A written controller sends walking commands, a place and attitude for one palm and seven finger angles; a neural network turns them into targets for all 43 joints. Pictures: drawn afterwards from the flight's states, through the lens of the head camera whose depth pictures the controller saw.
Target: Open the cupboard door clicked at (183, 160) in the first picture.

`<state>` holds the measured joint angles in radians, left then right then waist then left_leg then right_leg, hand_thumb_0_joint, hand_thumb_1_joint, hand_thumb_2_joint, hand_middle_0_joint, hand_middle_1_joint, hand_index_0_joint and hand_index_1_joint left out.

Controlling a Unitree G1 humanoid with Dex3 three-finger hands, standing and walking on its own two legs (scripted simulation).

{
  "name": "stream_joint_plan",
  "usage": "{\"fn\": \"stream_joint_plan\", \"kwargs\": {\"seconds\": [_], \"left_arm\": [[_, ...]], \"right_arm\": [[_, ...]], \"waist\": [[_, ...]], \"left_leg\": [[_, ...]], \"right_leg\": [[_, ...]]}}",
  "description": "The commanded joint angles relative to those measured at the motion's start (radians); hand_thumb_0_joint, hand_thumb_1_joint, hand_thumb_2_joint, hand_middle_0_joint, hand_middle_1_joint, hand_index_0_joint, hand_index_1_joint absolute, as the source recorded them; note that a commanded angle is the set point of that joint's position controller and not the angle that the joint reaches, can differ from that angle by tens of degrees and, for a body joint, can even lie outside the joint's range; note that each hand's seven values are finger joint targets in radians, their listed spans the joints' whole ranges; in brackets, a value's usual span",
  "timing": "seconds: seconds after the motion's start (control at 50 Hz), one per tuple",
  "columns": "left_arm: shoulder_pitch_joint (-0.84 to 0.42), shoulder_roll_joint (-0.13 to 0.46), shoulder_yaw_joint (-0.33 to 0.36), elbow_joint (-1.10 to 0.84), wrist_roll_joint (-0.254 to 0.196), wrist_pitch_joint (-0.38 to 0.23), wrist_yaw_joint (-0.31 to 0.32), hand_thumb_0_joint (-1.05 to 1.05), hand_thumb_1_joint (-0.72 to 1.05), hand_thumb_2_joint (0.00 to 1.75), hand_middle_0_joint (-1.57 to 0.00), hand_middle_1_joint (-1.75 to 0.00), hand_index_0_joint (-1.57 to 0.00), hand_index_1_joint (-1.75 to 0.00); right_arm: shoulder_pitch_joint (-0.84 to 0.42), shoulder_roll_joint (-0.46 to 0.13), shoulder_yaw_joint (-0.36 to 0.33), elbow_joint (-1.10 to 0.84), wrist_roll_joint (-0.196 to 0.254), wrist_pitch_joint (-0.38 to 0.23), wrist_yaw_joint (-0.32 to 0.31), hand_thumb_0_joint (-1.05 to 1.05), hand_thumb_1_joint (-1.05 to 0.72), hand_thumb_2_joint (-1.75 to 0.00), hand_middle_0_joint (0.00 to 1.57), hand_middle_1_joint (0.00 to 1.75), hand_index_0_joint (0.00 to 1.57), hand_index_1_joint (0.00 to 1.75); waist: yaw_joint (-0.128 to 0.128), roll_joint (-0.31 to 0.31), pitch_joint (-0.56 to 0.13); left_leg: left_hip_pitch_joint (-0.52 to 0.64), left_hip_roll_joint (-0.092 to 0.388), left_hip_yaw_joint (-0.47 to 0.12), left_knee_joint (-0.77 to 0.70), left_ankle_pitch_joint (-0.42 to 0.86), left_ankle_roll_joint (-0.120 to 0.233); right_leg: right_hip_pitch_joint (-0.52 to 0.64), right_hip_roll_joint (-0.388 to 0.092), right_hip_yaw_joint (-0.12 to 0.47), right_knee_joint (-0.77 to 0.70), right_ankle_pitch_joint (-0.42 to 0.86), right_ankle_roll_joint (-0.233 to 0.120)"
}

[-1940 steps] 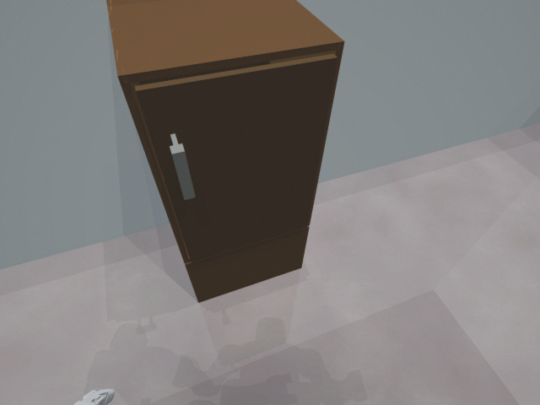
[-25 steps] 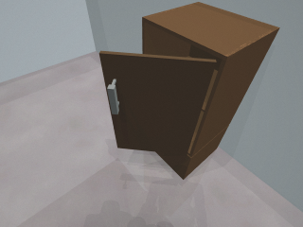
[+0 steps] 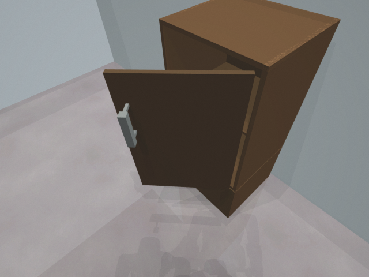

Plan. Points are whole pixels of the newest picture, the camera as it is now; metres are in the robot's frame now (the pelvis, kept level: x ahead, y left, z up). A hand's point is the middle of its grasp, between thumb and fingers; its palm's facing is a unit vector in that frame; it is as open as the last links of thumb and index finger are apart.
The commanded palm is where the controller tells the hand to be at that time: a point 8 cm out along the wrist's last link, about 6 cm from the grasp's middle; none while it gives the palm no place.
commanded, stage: come to a stop and stand still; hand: left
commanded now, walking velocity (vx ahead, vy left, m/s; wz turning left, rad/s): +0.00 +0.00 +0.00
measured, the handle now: (129, 125) +0.54 +0.21 -0.01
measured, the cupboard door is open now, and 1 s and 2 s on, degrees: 44 44 44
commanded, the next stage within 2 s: look again from close up in 0.30 s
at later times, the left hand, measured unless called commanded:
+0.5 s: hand out of the picture +0.04 +0.17 -0.17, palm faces +0.02 -0.97 -0.22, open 7.3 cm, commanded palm none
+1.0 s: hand out of the picture +0.02 +0.17 -0.17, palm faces +0.03 -0.98 -0.20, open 7.4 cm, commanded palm none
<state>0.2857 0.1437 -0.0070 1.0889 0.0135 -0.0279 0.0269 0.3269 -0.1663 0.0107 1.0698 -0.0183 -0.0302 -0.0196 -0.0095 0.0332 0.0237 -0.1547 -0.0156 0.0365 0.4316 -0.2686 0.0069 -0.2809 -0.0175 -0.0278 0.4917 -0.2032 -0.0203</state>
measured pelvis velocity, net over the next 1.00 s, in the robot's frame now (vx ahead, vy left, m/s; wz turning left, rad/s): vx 0.01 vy -0.01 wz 0.01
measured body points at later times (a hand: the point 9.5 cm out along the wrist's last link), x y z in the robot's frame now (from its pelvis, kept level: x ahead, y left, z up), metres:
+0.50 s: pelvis +0.01 -0.02 +0.00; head +0.03 -0.03 +0.45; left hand +0.04 +0.22 -0.15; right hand +0.02 -0.23 -0.16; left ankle -0.02 +0.12 -0.74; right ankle +0.04 -0.10 -0.74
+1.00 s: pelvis +0.01 -0.01 +0.00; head +0.03 -0.01 +0.45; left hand +0.02 +0.22 -0.15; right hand +0.00 -0.23 -0.16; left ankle -0.02 +0.12 -0.74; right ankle +0.04 -0.10 -0.74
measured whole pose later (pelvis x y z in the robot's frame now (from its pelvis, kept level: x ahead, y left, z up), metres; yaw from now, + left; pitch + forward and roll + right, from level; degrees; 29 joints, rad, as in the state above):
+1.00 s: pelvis +0.01 -0.01 +0.00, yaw +1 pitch -1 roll +1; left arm 0.24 0.17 0.00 1.11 0.01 -0.02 0.02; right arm 0.28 -0.15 0.01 1.13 -0.02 -0.02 -0.03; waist 0.00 0.00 0.06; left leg -0.10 0.01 0.02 0.39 -0.26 -0.01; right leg -0.22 0.01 -0.05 0.43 -0.19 -0.04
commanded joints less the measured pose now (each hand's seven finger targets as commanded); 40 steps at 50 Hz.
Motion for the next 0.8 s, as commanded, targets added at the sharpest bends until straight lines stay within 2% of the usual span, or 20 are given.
{"fn": "stream_joint_plan", "kwargs": {"seconds": [0.0, 0.1, 0.16, 0.22, 0.3, 0.42, 0.46, 0.52, 0.54, 0.58, 0.64, 0.78], "left_arm": [[0.041, 0.131, 0.026, -0.028, -0.003, -0.022, 0.008, 0.0, 0.9, 0.9, -0.2, -0.3, -0.2, -0.3], [0.022, 0.138, 0.027, -0.02, -0.004, -0.018, 0.008, 0.0, 0.9, 0.9, -0.2, -0.3, -0.2, -0.3], [0.01, 0.141, 0.027, -0.019, -0.005, -0.014, 0.008, 0.0, 0.9, 0.9, -0.2, -0.3, -0.2, -0.3], [-0.001, 0.148, 0.028, -0.022, -0.004, -0.014, 0.009, 0.0, 0.9, 0.9, -0.2, -0.3, -0.2, -0.3], [-0.014, 0.149, 0.028, -0.026, -0.004, -0.011, 0.009, 0.0, 0.9, 0.9, -0.2, -0.3, -0.2, -0.3], [-0.017, 0.152, 0.031, -0.029, -0.003, -0.009, 0.007, 0.0, 0.9, 0.9, -0.2, -0.3, -0.2, -0.3], [-0.02, 0.151, 0.031, -0.029, -0.004, -0.008, 0.006, 0.0, 0.9, 0.9, -0.2, -0.3, -0.2, -0.3], [-0.019, 0.156, 0.033, -0.031, -0.003, -0.009, 0.007, 0.0, 0.9, 0.9, -0.2, -0.3, -0.2, -0.3], [-0.018, 0.156, 0.033, -0.029, -0.003, -0.009, 0.006, 0.0, 0.9, 0.9, -0.2, -0.3, -0.2, -0.3], [-0.013, 0.147, 0.032, -0.028, -0.003, -0.008, 0.006, 0.0, 0.9, 0.9, -0.2, -0.3, -0.2, -0.3], [-0.017, 0.159, 0.034, -0.027, -0.003, -0.009, 0.006, 0.0, 0.9, 0.9, -0.2, -0.3, -0.2, -0.3], [-0.004, 0.144, 0.031, -0.025, -0.003, -0.004, 0.004, 0.0, 0.9, 0.9, -0.2, -0.3, -0.2, -0.3]], "right_arm": [[0.055, -0.08, -0.014, -0.013, 0.004, -0.018, -0.008, 0.0, -0.9, -0.9, 0.2, 0.3, 0.2, 0.3], [0.044, -0.077, -0.015, 0.003, 0.005, -0.012, -0.013, 0.0, -0.9, -0.9, 0.2, 0.3, 0.2, 0.3], [0.04, -0.076, -0.015, 0.007, 0.004, -0.007, -0.013, 0.0, -0.9, -0.9, 0.2, 0.3, 0.2, 0.3], [0.034, -0.082, -0.017, 0.012, 0.004, -0.006, -0.013, 0.0, -0.9, -0.9, 0.2, 0.3, 0.2, 0.3], [0.024, -0.085, -0.016, 0.016, 0.004, -0.006, -0.014, 0.0, -0.9, -0.9, 0.2, 0.3, 0.2, 0.3], [0.014, -0.085, -0.018, 0.016, 0.004, -0.002, -0.013, 0.0, -0.9, -0.9, 0.2, 0.3, 0.2, 0.3], [0.01, -0.088, -0.019, 0.016, 0.003, -0.002, -0.013, 0.0, -0.9, -0.9, 0.2, 0.3, 0.2, 0.3], [0.01, -0.091, -0.02, 0.02, 0.003, -0.005, -0.013, 0.0, -0.9, -0.9, 0.2, 0.3, 0.2, 0.3], [0.005, -0.09, -0.019, 0.021, 0.003, -0.004, -0.013, 0.0, -0.9, -0.9, 0.2, 0.3, 0.2, 0.3], [0.011, -0.077, -0.019, 0.023, 0.003, -0.002, -0.014, 0.0, -0.9, -0.9, 0.2, 0.3, 0.2, 0.3], [0.012, -0.089, -0.021, 0.023, 0.004, -0.002, -0.013, 0.0, -0.9, -0.9, 0.2, 0.3, 0.2, 0.3], [0.017, -0.071, -0.018, 0.033, 0.003, 0.0, -0.013, 0.0, -0.9, -0.9, 0.2, 0.3, 0.2, 0.3]], "waist": [[0.006, -0.027, -0.01], [0.007, -0.02, 0.005], [0.006, -0.03, 0.015], [0.006, -0.047, 0.012], [0.008, -0.026, 0.022], [0.008, -0.05, 0.024], [0.006, -0.044, 0.032], [0.009, -0.026, 0.007], [0.01, -0.04, 0.015], [0.008, -0.046, 0.024], [0.009, -0.047, 0.023], [0.011, -0.025, 0.049]], "left_leg": [[-0.061, 0.097, -0.072, -0.077, 0.154, 0.02], [-0.051, 0.102, -0.065, -0.077, 0.158, 0.013], [-0.051, 0.102, -0.063, -0.086, 0.127, 0.01], [-0.042, 0.104, -0.061, -0.085, 0.136, 0.008], [-0.04, 0.107, -0.068, -0.095, 0.145, 0.009], [-0.038, 0.102, -0.065, -0.099, 0.105, 0.007], [-0.031, 0.103, -0.066, -0.103, 0.104, 0.007], [-0.027, 0.107, -0.068, -0.104, 0.126, 0.007], [-0.027, 0.107, -0.067, -0.103, 0.124, 0.007], [-0.027, 0.106, -0.067, -0.108, 0.109, 0.008], [-0.029, 0.103, -0.066, -0.104, 0.104, 0.006], [-0.036, 0.105, -0.071, -0.114, 0.085, 0.01]], "right_leg": [[0.12, -0.103, 0.112, -0.067, 0.212, -0.036], [0.134, -0.105, 0.108, -0.072, 0.248, -0.038], [0.129, -0.106, 0.115, -0.092, 0.198, -0.04], [0.136, -0.107, 0.111, -0.095, 0.213, -0.038], [0.136, -0.1, 0.11, -0.101, 0.196, -0.037], [0.129, -0.101, 0.119, -0.129, 0.123, -0.036], [0.116, -0.099, 0.121, -0.136, 0.103, -0.037], [0.14, -0.099, 0.114, -0.125, 0.136, -0.037], [0.137, -0.1, 0.113, -0.128, 0.138, -0.036], [0.128, -0.098, 0.113, -0.14, 0.113, -0.037], [0.128, -0.1, 0.117, -0.142, 0.098, -0.036], [0.108, -0.093, 0.116, -0.161, 0.027, -0.035]]}}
